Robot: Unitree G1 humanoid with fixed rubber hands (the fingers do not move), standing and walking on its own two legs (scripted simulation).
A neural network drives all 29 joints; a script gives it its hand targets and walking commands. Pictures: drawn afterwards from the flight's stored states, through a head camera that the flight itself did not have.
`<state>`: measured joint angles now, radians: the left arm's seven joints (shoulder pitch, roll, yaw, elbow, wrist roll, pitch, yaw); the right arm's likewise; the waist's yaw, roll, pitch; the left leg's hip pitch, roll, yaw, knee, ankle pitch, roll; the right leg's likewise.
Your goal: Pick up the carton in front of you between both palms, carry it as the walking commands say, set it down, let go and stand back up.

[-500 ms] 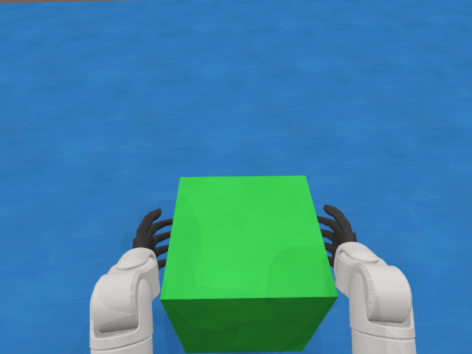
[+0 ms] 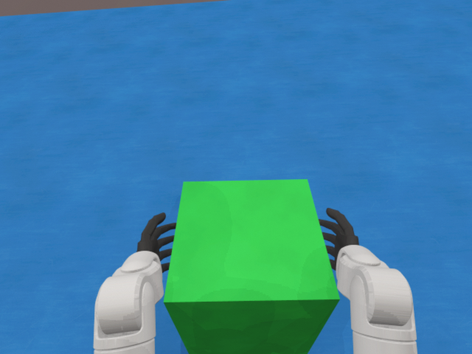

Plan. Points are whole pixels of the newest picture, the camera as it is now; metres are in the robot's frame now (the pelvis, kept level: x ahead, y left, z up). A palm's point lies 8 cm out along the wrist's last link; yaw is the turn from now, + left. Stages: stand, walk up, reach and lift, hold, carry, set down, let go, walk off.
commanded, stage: carry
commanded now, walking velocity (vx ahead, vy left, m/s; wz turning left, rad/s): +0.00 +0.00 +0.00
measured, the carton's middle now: (246, 271) +0.27 +0.00 -0.02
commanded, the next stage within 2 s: hold in 1.92 s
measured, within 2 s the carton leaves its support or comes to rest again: neither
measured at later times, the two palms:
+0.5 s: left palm (163, 144) +0.51 +0.16 +0.07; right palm (312, 139) +0.49 -0.14 +0.08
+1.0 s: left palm (179, 137) +0.53 +0.13 +0.07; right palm (323, 136) +0.52 -0.17 +0.07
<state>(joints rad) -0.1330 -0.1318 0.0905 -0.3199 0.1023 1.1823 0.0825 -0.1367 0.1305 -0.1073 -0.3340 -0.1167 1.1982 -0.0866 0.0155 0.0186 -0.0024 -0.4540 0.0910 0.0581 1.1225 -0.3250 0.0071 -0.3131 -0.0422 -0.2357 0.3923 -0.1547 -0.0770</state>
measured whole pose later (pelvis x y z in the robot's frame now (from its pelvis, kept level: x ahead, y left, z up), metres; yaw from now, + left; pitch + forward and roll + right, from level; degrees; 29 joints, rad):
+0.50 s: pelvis +0.23 +0.02 -0.01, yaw -3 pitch +4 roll +1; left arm -0.15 -0.13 0.11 -0.38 0.11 1.23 0.08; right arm -0.16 0.13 -0.10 -0.35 -0.10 1.20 -0.09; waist 0.00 -0.04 -0.06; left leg -0.33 0.02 0.22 0.44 -0.18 0.05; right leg -0.15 -0.08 -0.11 0.45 -0.34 0.03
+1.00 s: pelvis +0.26 +0.00 -0.01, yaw -3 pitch +4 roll +1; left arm -0.13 -0.13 0.10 -0.31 0.12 1.19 0.07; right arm -0.13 0.13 -0.10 -0.30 -0.12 1.18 -0.08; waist 0.00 -0.01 -0.12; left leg -0.35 0.07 0.20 0.57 -0.28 0.01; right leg -0.14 -0.05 -0.12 0.51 -0.43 0.00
